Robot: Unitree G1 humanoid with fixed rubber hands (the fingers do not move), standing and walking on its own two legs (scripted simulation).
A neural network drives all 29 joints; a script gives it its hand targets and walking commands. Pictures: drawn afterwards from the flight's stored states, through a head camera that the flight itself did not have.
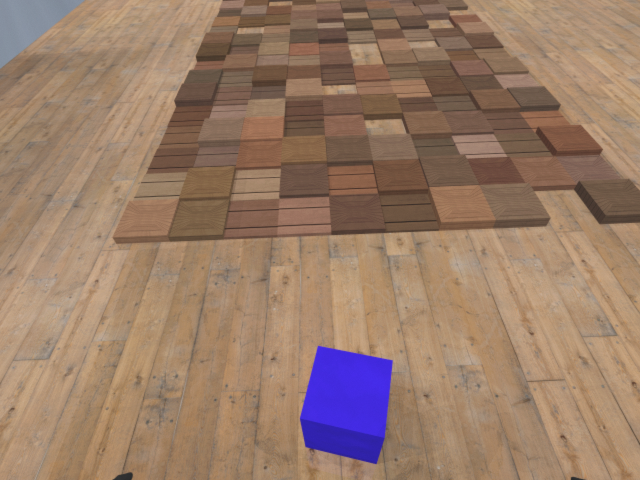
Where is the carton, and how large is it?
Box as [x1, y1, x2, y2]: [300, 346, 392, 463]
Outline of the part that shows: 318,346 300,416 305,446 376,463 384,438 392,360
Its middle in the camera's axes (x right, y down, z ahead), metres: +0.07 +0.48 +1.10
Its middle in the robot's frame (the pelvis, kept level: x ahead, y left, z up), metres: +0.46 -0.02 -0.66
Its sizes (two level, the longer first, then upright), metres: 0.210 0.200 0.250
